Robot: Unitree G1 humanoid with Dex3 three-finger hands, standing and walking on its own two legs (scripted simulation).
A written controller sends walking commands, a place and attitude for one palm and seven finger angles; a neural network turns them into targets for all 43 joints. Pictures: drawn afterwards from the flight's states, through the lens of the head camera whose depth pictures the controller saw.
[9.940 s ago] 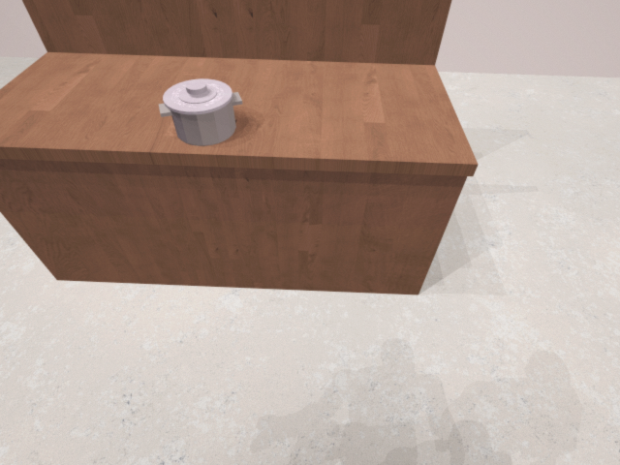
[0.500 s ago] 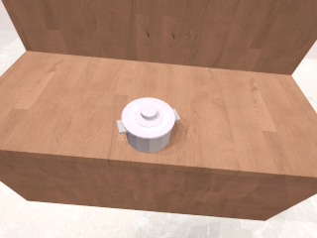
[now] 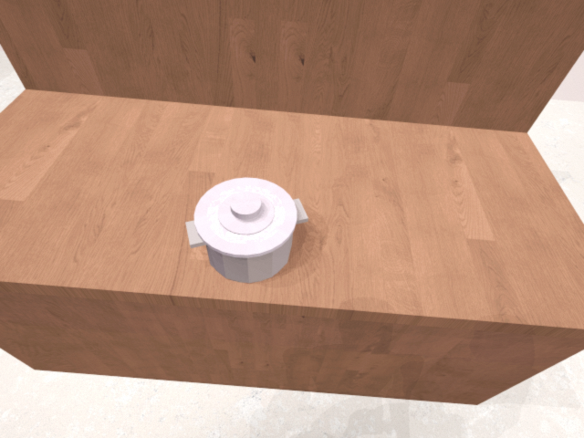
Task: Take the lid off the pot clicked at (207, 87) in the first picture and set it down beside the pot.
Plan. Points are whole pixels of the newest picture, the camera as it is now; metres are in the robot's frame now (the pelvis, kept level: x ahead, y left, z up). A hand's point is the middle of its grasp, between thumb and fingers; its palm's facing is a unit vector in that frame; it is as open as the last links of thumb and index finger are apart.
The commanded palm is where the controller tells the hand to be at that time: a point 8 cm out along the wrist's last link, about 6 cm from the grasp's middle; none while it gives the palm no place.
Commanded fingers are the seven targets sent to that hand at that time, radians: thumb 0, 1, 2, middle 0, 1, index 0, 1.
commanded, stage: come to a stop and stand still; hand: left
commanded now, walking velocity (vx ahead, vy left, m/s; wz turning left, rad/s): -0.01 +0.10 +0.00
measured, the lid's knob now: (245, 205) +0.47 +0.11 +0.02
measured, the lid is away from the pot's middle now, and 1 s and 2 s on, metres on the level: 0.00 0.00 0.00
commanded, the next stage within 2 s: look again from close up in 1.14 s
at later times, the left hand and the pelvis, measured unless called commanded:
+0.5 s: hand out of the picture +0.00 +0.23 -0.17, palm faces -0.01 -0.97 -0.23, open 7.4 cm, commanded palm none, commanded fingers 0.00 0.90 0.90 -0.20 -0.30 -0.20 -0.30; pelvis -0.02 +0.05 +0.00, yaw -1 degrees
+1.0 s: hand out of the picture +0.00 +0.21 -0.17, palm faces -0.01 -0.98 -0.18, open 7.3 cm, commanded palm none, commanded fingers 0.00 0.90 0.90 -0.20 -0.30 -0.20 -0.30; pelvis +0.00 +0.04 +0.01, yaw -1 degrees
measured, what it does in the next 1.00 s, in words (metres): stands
